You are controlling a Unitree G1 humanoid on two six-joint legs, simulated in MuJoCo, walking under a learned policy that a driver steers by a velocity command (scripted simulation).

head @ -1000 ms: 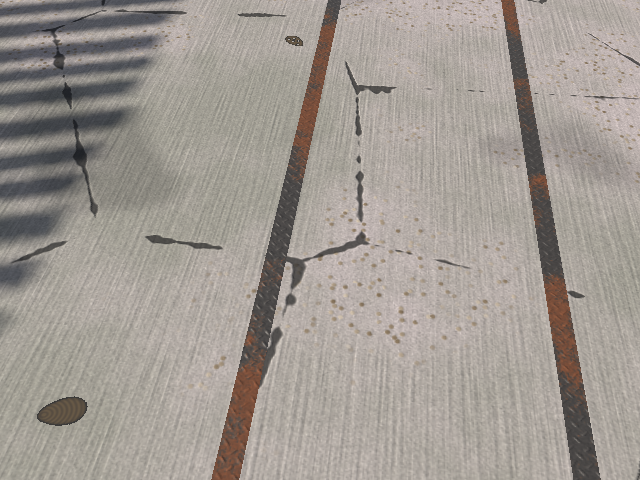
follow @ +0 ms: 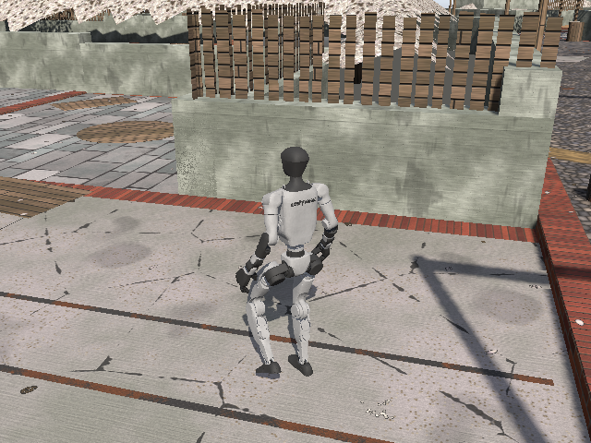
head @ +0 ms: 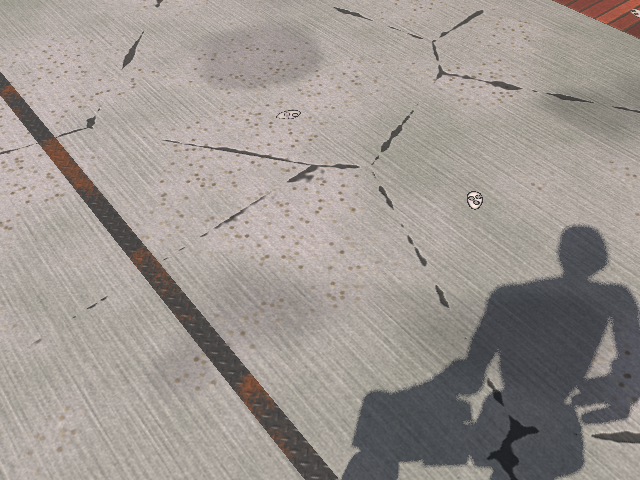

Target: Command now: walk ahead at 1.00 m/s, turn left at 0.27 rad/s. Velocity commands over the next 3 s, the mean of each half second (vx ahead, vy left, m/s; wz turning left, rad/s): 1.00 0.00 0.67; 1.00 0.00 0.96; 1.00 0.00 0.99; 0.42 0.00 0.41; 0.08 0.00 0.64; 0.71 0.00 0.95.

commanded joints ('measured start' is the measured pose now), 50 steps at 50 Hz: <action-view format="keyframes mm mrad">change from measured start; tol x32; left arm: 1 -74 61 14 -51 -5 -46 4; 32 -437 120 -2 -299 -46 -57 51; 37 130 335 69 -174 -1 -60 42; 50 -71 144 18 -39 5 -36 56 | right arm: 1 65 -48 -16 -22 -8 41 4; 11 -222 -82 -25 -144 -17 -4 84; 15 442 -261 -113 -7 -9 73 43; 50 -176 -68 -23 -266 -25 74 46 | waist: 1 -48 -59 64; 14 -264 -214 -166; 16 -185 387 -160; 20 -10 -176 -55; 35 90 89 -188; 37 39 -538 -517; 41 97 -51 -51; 50 5 -71 104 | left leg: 1 -162 77 -55 -34 111 -27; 8 -117 -34 136 -547 602 -6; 13 142 -212 295 -583 306 79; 16 904 -44 -191 -614 310 290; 17 982 123 -737 -892 -325 429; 26 58 -144 -282 -1095 100 254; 32 230 -138 -363 -947 -11 143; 35 323 -141 -327 -573 330 67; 38 -360 -134 -92 202 -204 -4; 50 -319 27 53 -146 252 -24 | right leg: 1 -55 -290 210 -319 112 -94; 9 108 -234 -106 -354 589 75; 14 224 -317 -95 346 1514 107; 15 23 -203 -115 784 1049 108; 16 -483 23 8 1290 -316 151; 17 -662 5 254 1332 -303 89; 30 -107 -72 157 97 377 195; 35 169 -127 196 43 198 117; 37 772 -552 1032 -124 -488 -126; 50 77 -315 40 -321 249 10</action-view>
